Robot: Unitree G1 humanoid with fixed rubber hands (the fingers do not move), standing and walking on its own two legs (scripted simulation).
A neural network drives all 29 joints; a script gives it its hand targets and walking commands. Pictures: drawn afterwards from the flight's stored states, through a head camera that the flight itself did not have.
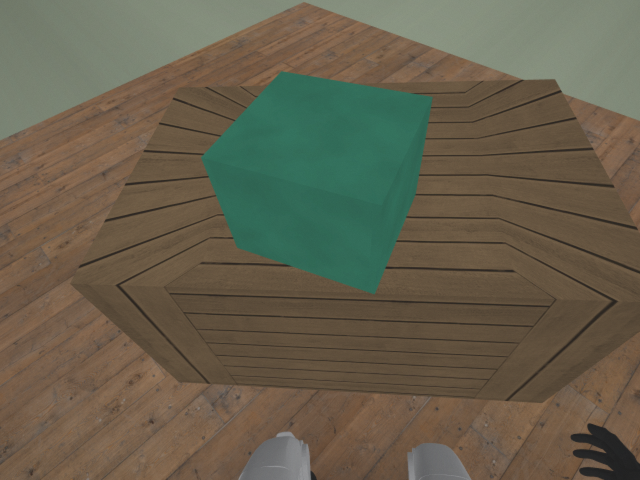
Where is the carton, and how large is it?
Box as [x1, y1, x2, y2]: [201, 71, 432, 293]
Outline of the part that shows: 281,71 201,157 235,243 239,248 374,293 415,194 432,97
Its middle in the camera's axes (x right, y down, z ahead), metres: +0.01 -0.12 +0.71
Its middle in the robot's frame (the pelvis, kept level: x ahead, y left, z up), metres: +0.61 +0.05 -0.02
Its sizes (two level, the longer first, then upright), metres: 0.290 0.267 0.230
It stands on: a pedestal, 0.58 m high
